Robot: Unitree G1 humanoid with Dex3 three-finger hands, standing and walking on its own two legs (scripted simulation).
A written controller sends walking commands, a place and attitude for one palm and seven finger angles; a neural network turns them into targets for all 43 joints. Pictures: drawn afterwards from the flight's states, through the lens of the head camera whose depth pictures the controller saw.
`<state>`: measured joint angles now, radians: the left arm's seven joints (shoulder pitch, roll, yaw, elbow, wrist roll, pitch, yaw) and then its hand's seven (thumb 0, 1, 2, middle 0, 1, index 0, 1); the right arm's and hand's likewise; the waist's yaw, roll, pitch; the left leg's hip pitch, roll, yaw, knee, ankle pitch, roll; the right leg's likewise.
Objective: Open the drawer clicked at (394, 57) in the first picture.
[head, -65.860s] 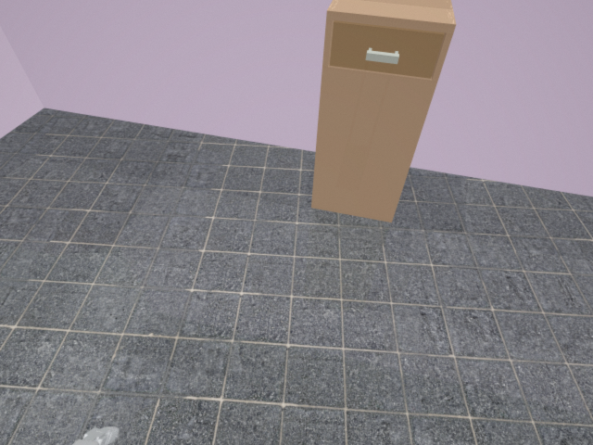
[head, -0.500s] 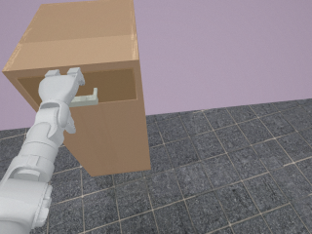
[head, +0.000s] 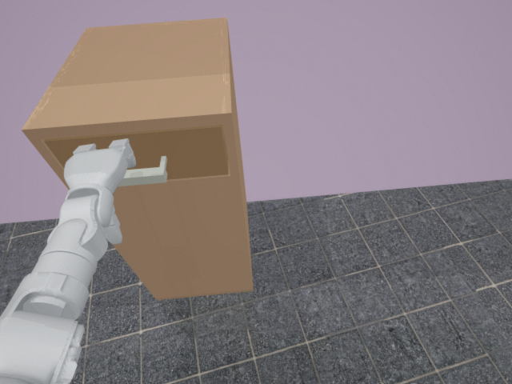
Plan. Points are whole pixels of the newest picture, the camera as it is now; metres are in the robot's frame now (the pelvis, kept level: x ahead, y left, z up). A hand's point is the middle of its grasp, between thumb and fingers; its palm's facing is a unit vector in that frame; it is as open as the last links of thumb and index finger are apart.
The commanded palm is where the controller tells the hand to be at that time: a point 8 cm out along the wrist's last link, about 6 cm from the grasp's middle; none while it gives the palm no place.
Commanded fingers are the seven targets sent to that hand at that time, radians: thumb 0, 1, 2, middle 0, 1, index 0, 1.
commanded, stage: re-aim the fingers above the handle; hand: left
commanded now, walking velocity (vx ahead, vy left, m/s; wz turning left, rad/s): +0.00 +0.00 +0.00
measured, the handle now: (142, 169) +0.52 +0.26 +0.02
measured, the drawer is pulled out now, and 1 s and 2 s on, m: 0.00 0.00 0.00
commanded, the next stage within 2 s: lower the fingers behind the handle in 0.50 s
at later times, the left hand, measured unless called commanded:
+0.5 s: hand (126, 193) +0.42 +0.24 +0.06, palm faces -0.18 -0.04 -0.98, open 13.9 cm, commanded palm +0.41 +0.23 +0.13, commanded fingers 0.00 -0.50 0.30 -0.30 -1.20 -0.30 -1.20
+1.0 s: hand (146, 202) +0.41 +0.21 +0.04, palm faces -0.14 -0.05 -0.99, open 13.9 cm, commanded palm +0.40 +0.23 +0.10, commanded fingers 0.00 -0.50 0.30 -0.30 -1.20 -0.30 -1.20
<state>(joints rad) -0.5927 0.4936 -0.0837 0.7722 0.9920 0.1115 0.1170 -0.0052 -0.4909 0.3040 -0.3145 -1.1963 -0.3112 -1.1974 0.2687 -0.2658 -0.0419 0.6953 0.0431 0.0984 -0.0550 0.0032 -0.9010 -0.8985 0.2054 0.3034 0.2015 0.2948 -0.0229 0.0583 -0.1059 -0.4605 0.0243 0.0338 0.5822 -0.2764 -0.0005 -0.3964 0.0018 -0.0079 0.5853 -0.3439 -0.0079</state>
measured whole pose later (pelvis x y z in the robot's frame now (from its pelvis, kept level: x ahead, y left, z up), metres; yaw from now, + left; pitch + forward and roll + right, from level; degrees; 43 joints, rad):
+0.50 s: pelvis +0.01 +0.00 +0.00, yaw +0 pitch +10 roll +0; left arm -0.61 0.49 -0.12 0.76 0.95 0.07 0.02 -0.01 -0.49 0.30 -0.31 -1.20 -0.31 -1.20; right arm 0.30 -0.26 -0.04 0.71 0.04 0.11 -0.07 0.00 -0.90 -0.90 0.21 0.30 0.20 0.29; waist -0.03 0.07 -0.09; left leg -0.47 0.02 0.03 0.58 -0.28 0.00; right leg -0.40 0.00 -0.02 0.58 -0.35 -0.01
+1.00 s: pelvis +0.00 +0.00 +0.00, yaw +1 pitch +10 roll +0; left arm -0.59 0.43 -0.14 0.73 1.00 -0.02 0.07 -0.01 -0.49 0.30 -0.32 -1.20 -0.31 -1.20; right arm 0.26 -0.25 -0.05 0.70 0.02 0.09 -0.08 0.00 -0.90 -0.90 0.21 0.30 0.20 0.29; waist -0.03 0.04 -0.10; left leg -0.51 0.02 0.02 0.63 -0.29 0.00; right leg -0.43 -0.01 -0.02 0.63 -0.36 -0.01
